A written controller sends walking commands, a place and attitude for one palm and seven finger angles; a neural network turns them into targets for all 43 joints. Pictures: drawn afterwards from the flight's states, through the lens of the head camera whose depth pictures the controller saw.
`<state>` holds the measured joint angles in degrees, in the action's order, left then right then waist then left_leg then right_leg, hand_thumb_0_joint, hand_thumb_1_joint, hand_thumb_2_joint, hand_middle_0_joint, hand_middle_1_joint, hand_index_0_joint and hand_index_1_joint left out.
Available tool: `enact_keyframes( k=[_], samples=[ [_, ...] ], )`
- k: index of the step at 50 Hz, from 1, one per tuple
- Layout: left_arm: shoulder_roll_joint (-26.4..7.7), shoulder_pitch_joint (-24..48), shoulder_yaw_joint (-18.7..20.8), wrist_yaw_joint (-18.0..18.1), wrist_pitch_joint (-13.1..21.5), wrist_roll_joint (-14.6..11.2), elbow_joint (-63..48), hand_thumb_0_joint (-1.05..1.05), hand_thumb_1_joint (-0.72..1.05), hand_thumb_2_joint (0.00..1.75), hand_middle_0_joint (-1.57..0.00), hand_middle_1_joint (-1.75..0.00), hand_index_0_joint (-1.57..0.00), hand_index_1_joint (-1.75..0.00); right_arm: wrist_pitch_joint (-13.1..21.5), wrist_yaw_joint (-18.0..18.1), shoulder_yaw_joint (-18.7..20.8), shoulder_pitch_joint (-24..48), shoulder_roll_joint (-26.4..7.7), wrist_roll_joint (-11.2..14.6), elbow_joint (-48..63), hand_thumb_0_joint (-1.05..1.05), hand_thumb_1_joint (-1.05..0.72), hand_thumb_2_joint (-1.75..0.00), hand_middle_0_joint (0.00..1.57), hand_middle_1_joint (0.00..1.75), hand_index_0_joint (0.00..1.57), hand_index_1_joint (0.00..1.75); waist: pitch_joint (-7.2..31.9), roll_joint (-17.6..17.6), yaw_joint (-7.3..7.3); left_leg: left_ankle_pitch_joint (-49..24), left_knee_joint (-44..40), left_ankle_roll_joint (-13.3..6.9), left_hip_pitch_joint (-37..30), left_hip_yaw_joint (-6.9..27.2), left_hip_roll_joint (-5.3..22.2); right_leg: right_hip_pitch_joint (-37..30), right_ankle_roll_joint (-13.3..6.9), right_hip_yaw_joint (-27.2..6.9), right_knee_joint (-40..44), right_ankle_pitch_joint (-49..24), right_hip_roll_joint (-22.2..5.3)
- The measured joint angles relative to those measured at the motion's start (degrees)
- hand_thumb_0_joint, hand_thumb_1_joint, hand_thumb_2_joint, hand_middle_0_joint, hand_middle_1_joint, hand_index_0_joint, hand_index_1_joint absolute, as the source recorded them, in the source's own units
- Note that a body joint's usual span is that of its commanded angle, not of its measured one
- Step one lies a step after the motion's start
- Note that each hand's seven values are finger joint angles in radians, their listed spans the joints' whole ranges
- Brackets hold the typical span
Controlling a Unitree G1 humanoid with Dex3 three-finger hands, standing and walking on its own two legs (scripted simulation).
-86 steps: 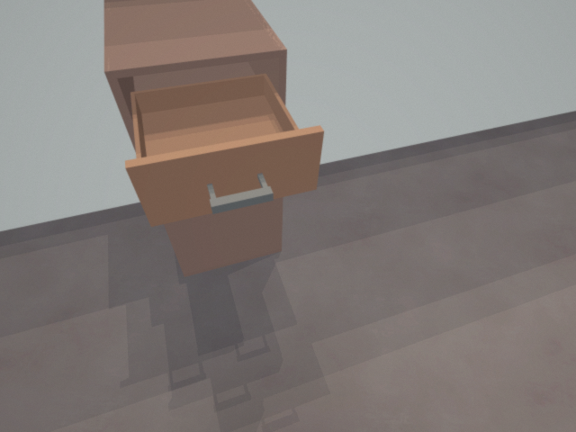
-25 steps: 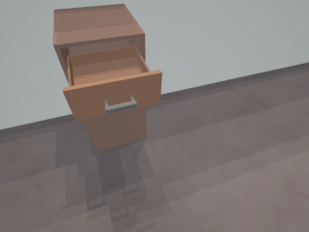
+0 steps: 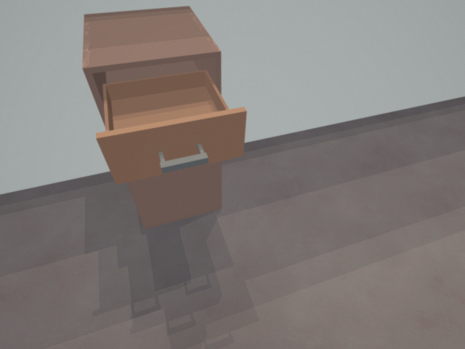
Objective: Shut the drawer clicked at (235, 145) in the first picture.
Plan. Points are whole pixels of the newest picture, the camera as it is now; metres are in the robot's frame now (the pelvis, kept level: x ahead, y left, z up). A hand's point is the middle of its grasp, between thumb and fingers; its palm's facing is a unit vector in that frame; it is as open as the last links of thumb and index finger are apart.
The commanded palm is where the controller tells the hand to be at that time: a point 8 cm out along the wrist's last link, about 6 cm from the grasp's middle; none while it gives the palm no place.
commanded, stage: turn to face it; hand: left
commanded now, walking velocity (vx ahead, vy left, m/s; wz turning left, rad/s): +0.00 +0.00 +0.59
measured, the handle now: (182, 157) +0.55 +0.16 -0.02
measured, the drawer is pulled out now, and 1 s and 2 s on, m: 0.30 0.30 0.30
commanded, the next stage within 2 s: take the last steps up to it in 0.68 s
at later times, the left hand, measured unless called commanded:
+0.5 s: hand out of the picture -0.01 +0.22 -0.18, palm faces +0.21 -0.95 -0.23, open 7.4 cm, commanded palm none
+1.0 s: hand out of the picture -0.17 +0.14 -0.19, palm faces +0.41 -0.90 -0.17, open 7.4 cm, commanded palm none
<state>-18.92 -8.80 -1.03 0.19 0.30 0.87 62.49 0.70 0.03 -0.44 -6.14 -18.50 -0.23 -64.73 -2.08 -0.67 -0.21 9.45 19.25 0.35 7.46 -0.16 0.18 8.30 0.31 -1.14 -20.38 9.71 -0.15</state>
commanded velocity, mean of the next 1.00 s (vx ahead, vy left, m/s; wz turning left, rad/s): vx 0.07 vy -0.04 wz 0.26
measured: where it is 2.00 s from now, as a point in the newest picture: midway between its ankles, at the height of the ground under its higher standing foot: outside the picture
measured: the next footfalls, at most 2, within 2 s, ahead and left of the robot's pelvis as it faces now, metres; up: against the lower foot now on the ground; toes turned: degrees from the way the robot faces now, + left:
right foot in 0.64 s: -0.02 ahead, -0.12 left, +0.00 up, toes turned +16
left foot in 1.00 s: -0.11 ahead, +0.10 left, +0.00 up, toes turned +24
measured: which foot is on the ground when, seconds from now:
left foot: down 0.00-0.64, up 0.66-0.98, down 1.00-1.00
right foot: down 0.00-0.30, up 0.32-0.62, down 0.64-1.00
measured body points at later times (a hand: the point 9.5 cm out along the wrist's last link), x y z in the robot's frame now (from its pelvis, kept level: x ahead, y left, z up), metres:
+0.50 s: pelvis -0.04 +0.01 -0.01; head -0.02 +0.03 +0.44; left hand -0.02 +0.27 -0.16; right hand +0.03 -0.22 -0.16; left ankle +0.01 +0.12 -0.75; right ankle -0.05 -0.13 -0.69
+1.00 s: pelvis -0.07 -0.02 -0.02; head -0.08 +0.00 +0.43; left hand -0.19 +0.19 -0.18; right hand +0.06 -0.24 -0.16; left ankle -0.15 +0.09 -0.75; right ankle -0.06 -0.13 -0.75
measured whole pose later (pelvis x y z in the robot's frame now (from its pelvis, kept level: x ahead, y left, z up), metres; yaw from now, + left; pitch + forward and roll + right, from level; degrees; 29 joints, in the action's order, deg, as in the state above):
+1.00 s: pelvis -0.07 -0.02 -0.02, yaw +20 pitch -1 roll +0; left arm -10.5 -22.6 1.3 0.2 -0.3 1.4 59.0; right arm -0.1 0.6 2.6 -14.2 -11.5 -1.1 -59.8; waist -0.1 -1.5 -2.2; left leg 20.0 28.8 -0.8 9.2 -2.8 2.5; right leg 11.1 -0.8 4.8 -31.4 19.4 -1.2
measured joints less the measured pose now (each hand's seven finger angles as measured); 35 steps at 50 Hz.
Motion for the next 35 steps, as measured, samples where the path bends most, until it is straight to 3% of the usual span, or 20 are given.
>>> enact_keyframes(
  k=[10,13,16,18,22,27,31,32,35],
  samples=[
    [4.15,-0.61,0.85,0.93,-2.3,-0.05,-5.03,0.0,0.91,0.9,-0.21,-0.3,-0.2,-0.3,-3.1,-0.16,0.99,-2.71,3.75,-0.15,3.65,0.0,-0.91,-0.9,0.2,0.3,0.2,0.29,-1.17,0.67,0.21,3.93,11.76,-0.27,8.34,3.89,-1.49,5.57,0.14,3.95,-9.41,4.5,-1.37],
    [5.09,-1.53,1.14,1.02,-2.83,0.21,-6.54,0.0,0.91,0.89,-0.21,-0.3,-0.2,-0.3,-3.53,-0.24,1.74,-3.83,5.13,-0.15,5.02,0.0,-0.91,-0.9,0.2,0.3,0.2,0.3,-2.19,0.36,0.5,5.61,16.1,-0.79,10.5,3.01,-1.48,6.76,0.46,5.23,-13.1,6.31,-2.34],
    [5.25,-2.29,1.72,1.09,-3.75,0.26,-7.24,0.01,0.91,0.89,-0.21,-0.3,-0.2,-0.3,-3.16,-0.43,2.02,-5.29,6.86,-0.48,6.31,0.0,-0.91,-0.9,0.2,0.3,0.2,0.3,-2.76,-1.52,0.43,5.93,17.5,-1.9,11.25,2.48,-2.99,8.88,1.17,4.78,-18.52,10.7,-3.84],
    [5.28,-1.82,2.25,1.26,-4.48,0.18,-7.23,0.01,0.91,0.89,-0.21,-0.3,-0.2,-0.3,-2.54,-0.14,1.83,-6.36,8.0,-0.7,7.15,0.0,-0.91,-0.9,0.2,0.3,0.2,0.3,-3.09,-1.77,0.77,4.66,16.25,-2.22,11.58,3.25,-3.46,12.02,1.27,2.71,-27.12,16.13,-2.52],
    [5.48,-1.34,3.23,1.22,-4.02,-0.09,-7.85,0.01,0.91,0.89,-0.21,-0.3,-0.2,-0.3,-2.44,0.39,1.6,-7.83,9.35,-0.69,7.25,0.0,-0.91,-0.9,0.2,0.3,0.2,0.3,-2.92,-1.21,0.72,0.27,10.68,-2.25,11.22,5.52,-3.89,15.13,1.77,1.28,-36.77,16.22,-0.61],
    [6.17,-1.76,3.44,1.33,-3.87,-0.43,-8.52,0.01,0.91,0.9,-0.2,-0.3,-0.2,-0.3,-2.92,0.77,2.3,-8.51,8.97,-0.84,7.56,0.0,-0.91,-0.9,0.21,0.3,0.2,0.3,-1.77,0.83,1.4,-3.8,6.16,-1.47,11.51,8.55,-4.02,11.67,1.92,1.07,-30.43,17.64,0.61],
    [6.53,-2.86,3.24,1.39,-3.37,-0.61,-9.08,0.01,0.91,0.9,-0.2,-0.3,-0.19,-0.3,-3.73,0.64,3.18,-8.63,7.94,-0.83,7.85,0.0,-0.91,-0.9,0.21,0.3,0.2,0.3,-0.58,1.71,1.41,-5.7,5.29,-0.12,12.75,10.5,-4.88,4.78,1.05,1.02,-15.72,13.73,1.27],
    [6.26,-3.7,3.17,1.43,-2.92,-0.41,-9.49,0.0,0.91,0.9,-0.2,-0.3,-0.19,-0.3,-4.01,0.55,3.44,-8.71,7.85,-0.62,8.06,0.0,-0.91,-0.9,0.21,0.3,0.2,0.3,0.01,0.96,1.05,-3.91,7.14,0.11,14.18,10.07,-5.75,2.68,0.22,0.55,-10.21,12.69,0.54],
    [7.28,-5.22,2.86,1.81,-2.94,0.2,-8.86,0.0,0.91,0.9,-0.2,-0.3,-0.2,-0.3,-5.05,0.37,4.66,-8.02,6.48,-0.65,7.93,0.01,-0.91,-0.9,0.2,0.3,0.2,0.3,-0.43,2.27,0.7,9.75,23.71,0.42,19.71,7.72,-5.65,2.53,-1.81,2.11,-10.29,9.18,0.58]
  ],
)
